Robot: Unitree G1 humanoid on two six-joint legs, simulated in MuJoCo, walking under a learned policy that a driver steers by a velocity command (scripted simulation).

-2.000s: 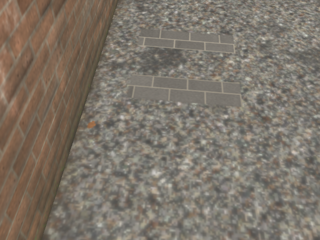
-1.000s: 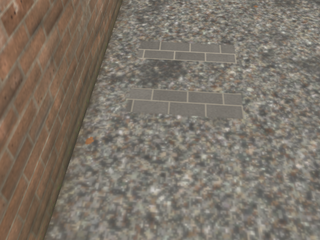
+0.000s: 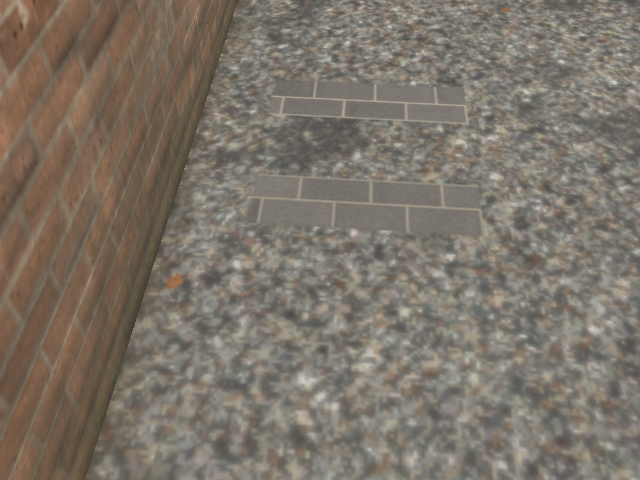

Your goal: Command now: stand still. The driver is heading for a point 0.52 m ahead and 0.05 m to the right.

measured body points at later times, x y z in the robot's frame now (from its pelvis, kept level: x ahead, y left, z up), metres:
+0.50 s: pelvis +0.02 -0.02 +0.00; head +0.02 -0.03 +0.45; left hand +0.03 +0.22 -0.15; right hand -0.01 -0.27 -0.15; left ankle +0.01 +0.10 -0.74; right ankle -0.01 -0.13 -0.69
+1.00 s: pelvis +0.21 -0.06 +0.00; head +0.24 -0.07 +0.45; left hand +0.09 +0.17 -0.13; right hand +0.43 -0.27 -0.11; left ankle +0.41 +0.09 -0.70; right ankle +0.04 -0.15 -0.74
